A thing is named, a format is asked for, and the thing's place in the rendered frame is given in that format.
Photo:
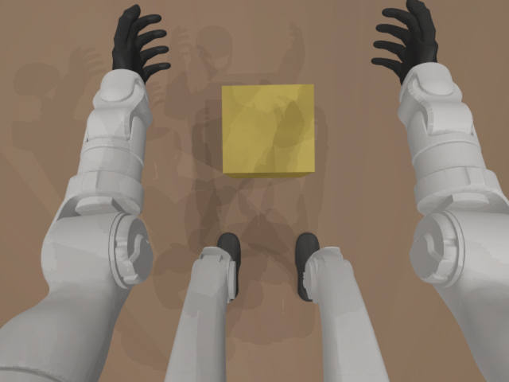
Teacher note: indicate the robot left forearm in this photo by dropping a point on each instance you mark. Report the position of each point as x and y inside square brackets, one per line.
[113, 152]

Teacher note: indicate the robot right thigh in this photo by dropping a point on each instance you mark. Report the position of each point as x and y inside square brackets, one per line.
[350, 349]

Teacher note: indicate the robot right forearm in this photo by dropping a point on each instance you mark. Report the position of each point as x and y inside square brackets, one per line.
[444, 147]

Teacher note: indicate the right robot hand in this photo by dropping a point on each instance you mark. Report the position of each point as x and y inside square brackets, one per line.
[419, 38]

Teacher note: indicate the robot left shin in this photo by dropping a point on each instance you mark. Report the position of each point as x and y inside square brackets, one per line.
[211, 251]

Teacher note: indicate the robot right upper arm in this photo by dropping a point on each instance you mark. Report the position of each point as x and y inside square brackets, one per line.
[465, 256]

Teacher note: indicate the robot left upper arm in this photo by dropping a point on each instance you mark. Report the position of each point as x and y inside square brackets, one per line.
[91, 264]

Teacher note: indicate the carton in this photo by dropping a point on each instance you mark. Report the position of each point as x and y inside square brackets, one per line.
[268, 130]

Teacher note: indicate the left robot hand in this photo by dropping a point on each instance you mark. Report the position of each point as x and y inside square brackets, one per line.
[128, 44]

